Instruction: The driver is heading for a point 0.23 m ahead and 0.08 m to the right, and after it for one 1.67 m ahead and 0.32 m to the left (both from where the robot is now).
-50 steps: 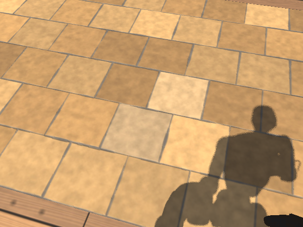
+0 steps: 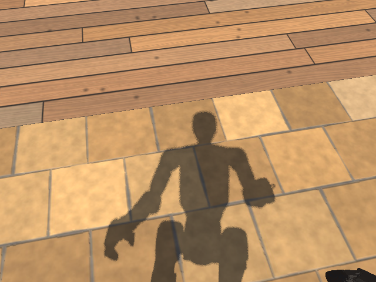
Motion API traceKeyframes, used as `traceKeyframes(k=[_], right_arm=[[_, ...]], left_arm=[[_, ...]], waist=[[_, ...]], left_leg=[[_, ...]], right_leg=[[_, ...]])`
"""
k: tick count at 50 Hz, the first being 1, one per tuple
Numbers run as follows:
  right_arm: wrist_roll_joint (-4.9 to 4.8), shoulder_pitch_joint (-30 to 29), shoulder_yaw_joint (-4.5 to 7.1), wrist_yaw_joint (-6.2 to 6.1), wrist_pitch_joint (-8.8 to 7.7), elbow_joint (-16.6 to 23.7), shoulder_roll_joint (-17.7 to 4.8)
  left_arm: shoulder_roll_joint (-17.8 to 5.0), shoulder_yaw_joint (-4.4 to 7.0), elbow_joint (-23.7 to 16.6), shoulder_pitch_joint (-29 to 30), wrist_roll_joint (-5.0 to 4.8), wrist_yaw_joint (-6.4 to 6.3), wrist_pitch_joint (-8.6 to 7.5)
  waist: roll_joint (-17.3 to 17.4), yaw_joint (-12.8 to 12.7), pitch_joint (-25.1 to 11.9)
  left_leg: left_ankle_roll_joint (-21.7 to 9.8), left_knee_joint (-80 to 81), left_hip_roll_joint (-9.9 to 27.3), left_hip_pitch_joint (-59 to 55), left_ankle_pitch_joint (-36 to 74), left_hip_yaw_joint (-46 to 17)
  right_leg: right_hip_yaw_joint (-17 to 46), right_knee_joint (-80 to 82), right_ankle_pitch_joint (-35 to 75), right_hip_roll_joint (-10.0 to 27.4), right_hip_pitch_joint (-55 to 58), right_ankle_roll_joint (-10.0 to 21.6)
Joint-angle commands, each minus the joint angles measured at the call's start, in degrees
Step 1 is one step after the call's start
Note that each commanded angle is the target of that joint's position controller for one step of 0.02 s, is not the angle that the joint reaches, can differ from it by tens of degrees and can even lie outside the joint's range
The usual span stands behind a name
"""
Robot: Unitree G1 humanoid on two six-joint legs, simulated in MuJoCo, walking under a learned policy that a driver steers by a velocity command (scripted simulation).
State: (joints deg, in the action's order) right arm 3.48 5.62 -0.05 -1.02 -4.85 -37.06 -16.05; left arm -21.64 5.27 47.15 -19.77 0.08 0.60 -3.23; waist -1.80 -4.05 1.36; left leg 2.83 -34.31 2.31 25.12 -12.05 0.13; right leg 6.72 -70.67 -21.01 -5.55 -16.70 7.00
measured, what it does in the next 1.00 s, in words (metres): walks ahead, turning left: right foot, then left foot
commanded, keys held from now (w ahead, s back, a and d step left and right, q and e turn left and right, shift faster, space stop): w+e+shift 0.02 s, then w+q+shift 0.82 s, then q+shift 0.02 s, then shift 0.02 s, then e+shift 0.12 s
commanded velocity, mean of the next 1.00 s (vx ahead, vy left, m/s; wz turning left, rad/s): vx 0.95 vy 0.00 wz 0.43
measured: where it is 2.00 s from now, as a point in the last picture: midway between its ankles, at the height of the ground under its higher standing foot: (150, 111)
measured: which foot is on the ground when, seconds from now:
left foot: down 0.00-0.30, up 0.32-0.72, down 0.74-1.00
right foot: up 0.00-0.30, down 0.32-0.74, up 0.76-1.00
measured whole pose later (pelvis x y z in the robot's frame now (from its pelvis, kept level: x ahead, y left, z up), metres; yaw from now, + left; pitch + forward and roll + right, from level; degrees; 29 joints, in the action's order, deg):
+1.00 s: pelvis +0.89 +0.12 +0.02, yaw +30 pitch +0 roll +1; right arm 0.1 23.4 3.0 0.9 -3.4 -49.2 -16.8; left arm -13.4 -1.3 35.3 -2.1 2.4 0.5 -4.1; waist -1.1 2.8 4.8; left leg -10.0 -20.2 -12.0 5.4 -13.3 -2.2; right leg 2.8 -53.2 -8.7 7.3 -39.9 -1.1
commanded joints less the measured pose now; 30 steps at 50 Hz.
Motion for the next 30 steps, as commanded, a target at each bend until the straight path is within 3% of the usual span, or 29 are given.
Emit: traceKeyframes(k=[1,2,4,7,9,10,11,12,13,14,15,16,17,18,19,20,21,22,23,25,28,30], right_arm=[[-0.09,13.74,3.15,-0.23,0.0,-2.06,-5.93],[-0.19,16.37,2.6,0.05,-0.53,-4.56,-4.09],[-1.23,18.93,1.95,1.18,-2.03,-7.78,-1.63],[-2.12,17.16,2.77,1.44,-2.89,-8.85,-5.29],[-2.95,16.39,2.95,1.64,-2.48,-9.37,-6.1],[-3.26,17.64,3.19,1.85,-2.41,-9.85,-7.38],[-3.39,18.62,3.53,2.1,-2.38,-10.1,-9.29],[-2.94,19.22,4.12,2.3,-2.34,-10.65,-11.91],[-2.96,20.48,4.37,2.25,-2.26,-11.54,-13.06],[-2.94,21.25,4.63,1.95,-1.87,-12.31,-14.32],[-3.23,20.95,4.61,1.67,-1.49,-12.31,-14.44],[-3.02,22.22,3.52,1.81,-1.47,-11.15,-9.92],[-4.59,28.01,1.97,1.84,-1.21,-8.53,-0.85],[-4.62,22.16,3.31,1.52,-0.6,-7.57,-6.59],[-4.22,17.31,3.61,1.6,-0.2,-6.88,-6.87],[-3.75,16.28,3.15,2.03,0.12,-7.31,-5.16],[-3.35,16.45,3.26,2.44,0.97,-8.49,-4.31],[-2.79,18.62,3.2,2.89,2.01,-8.51,-3.04],[-2.49,17.39,3.22,3.15,3.04,-8.5,-2.19],[-2.02,11.55,3.16,3.81,4.34,-6.14,-0.83],[-2.01,3.9,2.34,5.07,4.25,-1.97,0.23],[-2.28,-0.17,1.88,6.11,4.04,-0.39,-0.58]], left_arm=[[-0.96,-0.98,-8.45,9.58,1.99,1.59,0.2],[1.21,-1.68,-9.54,9.96,2.66,2.54,0.73],[4.64,-3.13,-11.37,10.93,2.77,3.13,1.29],[2.48,-3.88,-15.61,17.44,3.06,3.59,1.0],[2.05,-4.91,-16.86,21.54,2.88,4.65,0.39],[2.85,-5.41,-16.94,23.1,2.56,5.01,0.07],[2.98,-5.53,-16.48,23.16,2.26,4.85,-0.09],[1.94,-5.33,-16.28,21.96,2.1,4.3,-0.34],[0.22,-4.68,-15.37,19.75,2.36,3.38,-0.52],[-1.51,-3.71,-12.95,11.9,2.91,2.32,-0.82],[-3.62,-2.51,-9.5,1.72,3.44,1.18,-1.01],[-8.55,-0.89,-8.21,-5.94,4.88,-0.26,-1.17],[-12.66,0.05,-9.02,-6.88,5.97,-0.92,-1.41],[-9.63,-0.18,-9.07,-5.19,4.04,-0.92,-0.92],[-4.95,-1.24,-8.11,-0.55,3.3,-0.9,-1.25],[-2.23,-1.64,-7.35,1.95,2.95,-0.63,-1.73],[-0.21,-2.05,-6.76,3.43,2.81,-0.58,-2.05],[0.38,-2.19,-6.05,3.17,2.22,-0.71,-2.46],[2.11,-2.46,-4.99,2.62,1.7,-0.45,-3.11],[3.01,-2.51,-3.1,1.82,0.76,-0.23,-4.18],[3.51,-2.62,-1.73,3.06,0.97,-0.45,-5.06],[1.7,-2.24,-1.41,3.9,0.98,-0.87,-5.21]], waist=[[4.97,8.35,-4.84],[7.28,7.31,-3.17],[8.03,5.24,-1.6],[7.19,2.67,3.18],[5.36,2.22,4.92],[5.1,2.98,5.37],[4.97,3.33,4.62],[6.04,2.11,4.3],[5.75,0.9,1.74],[6.32,-3.08,-3.44],[6.13,-8.11,-8.79],[1.06,-9.9,-15.53],[-12.52,-3.93,-24.85],[-6.99,-5.13,-22.16],[-3.57,-2.61,-10.71],[-2.47,-0.58,-5.31],[-1.62,1.46,-2.55],[-5.01,3.73,-2.39],[-3.91,4.48,-0.93],[-2.62,5.18,2.6],[-3.75,6.66,5.26],[-1.06,6.84,6.24]], left_leg=[[-8.5,19.13,16.52,-28.5,-11.82,-20.93],[-8.2,19.63,14.59,-25.1,-6.39,-17.28],[-8.91,21.24,13.0,-22.48,1.55,-14.11],[-10.95,27.11,11.85,-18.05,6.34,-8.27],[-10.7,32.49,8.16,-11.07,9.54,-3.53],[-11.21,35.14,8.5,-7.61,14.32,-3.19],[-11.75,34.69,8.93,-8.21,21.42,-3.04],[-11.87,31.3,10.34,-11.65,31.46,-3.0],[-11.26,25.03,10.21,-16.33,45.29,-1.63],[-10.32,13.56,9.61,-17.85,51.94,-0.92],[-9.45,-1.32,7.12,-12.63,46.72,-0.08],[-9.06,-21.29,3.19,-1.05,24.3,0.54],[-8.77,-42.62,-2.43,12.73,-16.29,-2.76],[-9.65,-47.59,-1.76,17.27,-10.74,-5.29],[-9.56,-45.16,1.0,20.13,-4.66,-4.79],[-9.09,-42.44,2.72,19.3,-2.52,-4.15],[-8.63,-41.09,3.74,17.1,-2.09,-4.23],[-7.87,-40.54,4.26,15.0,-2.43,-3.98],[-7.61,-40.04,5.19,15.09,-2.82,-3.99],[-7.25,-38.63,6.2,19.88,-1.04,-3.14],[-7.9,-29.67,5.8,19.73,8.92,-0.15],[-9.45,-17.85,4.18,13.56,15.15,4.05]], right_leg=[[-1.73,-7.08,5.0,8.54,-29.54,-0.53],[-1.32,-6.16,5.03,8.97,-28.37,-0.72],[0.76,-3.78,3.85,8.12,-29.26,-0.74],[0.35,9.61,9.36,7.19,-30.82,-1.8],[-7.86,25.23,17.98,8.06,-19.25,-2.23],[-10.1,28.47,20.08,7.06,-11.34,-2.16],[-10.67,29.05,20.43,6.17,-7.1,-2.3],[-10.2,31.36,17.68,5.66,-4.88,-2.0],[-10.58,32.98,14.53,3.97,-1.36,-1.52],[-10.16,34.97,12.05,2.17,7.79,-1.08],[-8.98,37.07,11.78,3.06,21.1,-1.04],[3.39,37.76,-3.14,15.22,34.23,-0.69],[31.42,45.97,-18.14,32.39,42.94,2.21],[37.59,53.6,-19.03,31.57,36.47,2.44],[26.07,53.41,-12.54,28.11,28.22,2.21],[18.71,54.5,-3.11,25.66,21.64,2.09],[11.8,56.14,3.39,22.57,16.89,0.67],[8.32,57.14,6.35,23.0,13.71,1.02],[5.08,58.57,9.11,22.34,11.88,0.72],[-1.78,61.57,15.64,21.87,11.59,0.05],[-14.13,63.71,26.79,17.86,9.16,-1.87],[-20.18,66.05,30.65,16.01,7.88,-2.94]])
